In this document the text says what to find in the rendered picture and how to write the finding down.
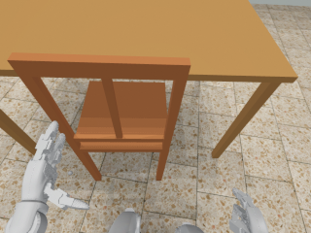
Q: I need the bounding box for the left robot thigh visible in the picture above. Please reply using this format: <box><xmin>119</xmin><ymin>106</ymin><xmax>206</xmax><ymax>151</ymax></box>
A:
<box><xmin>108</xmin><ymin>211</ymin><xmax>141</xmax><ymax>233</ymax></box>

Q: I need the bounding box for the left robot hand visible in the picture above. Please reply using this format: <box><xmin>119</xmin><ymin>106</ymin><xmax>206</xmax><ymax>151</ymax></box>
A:
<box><xmin>21</xmin><ymin>120</ymin><xmax>90</xmax><ymax>211</ymax></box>

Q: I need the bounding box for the chair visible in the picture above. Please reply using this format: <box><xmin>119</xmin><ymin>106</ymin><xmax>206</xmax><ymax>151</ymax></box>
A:
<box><xmin>7</xmin><ymin>52</ymin><xmax>191</xmax><ymax>182</ymax></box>

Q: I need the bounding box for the left robot shin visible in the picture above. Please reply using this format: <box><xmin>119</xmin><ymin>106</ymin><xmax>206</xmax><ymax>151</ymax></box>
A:
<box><xmin>125</xmin><ymin>208</ymin><xmax>135</xmax><ymax>212</ymax></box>

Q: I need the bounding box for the robot left forearm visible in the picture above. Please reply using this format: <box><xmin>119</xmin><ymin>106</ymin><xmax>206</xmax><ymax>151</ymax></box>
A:
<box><xmin>4</xmin><ymin>200</ymin><xmax>49</xmax><ymax>233</ymax></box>

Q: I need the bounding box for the table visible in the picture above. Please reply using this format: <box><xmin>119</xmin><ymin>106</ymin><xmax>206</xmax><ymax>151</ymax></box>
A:
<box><xmin>0</xmin><ymin>0</ymin><xmax>298</xmax><ymax>158</ymax></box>

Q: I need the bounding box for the right robot hand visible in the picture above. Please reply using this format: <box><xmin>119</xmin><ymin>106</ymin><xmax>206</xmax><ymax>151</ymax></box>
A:
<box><xmin>229</xmin><ymin>187</ymin><xmax>269</xmax><ymax>233</ymax></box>

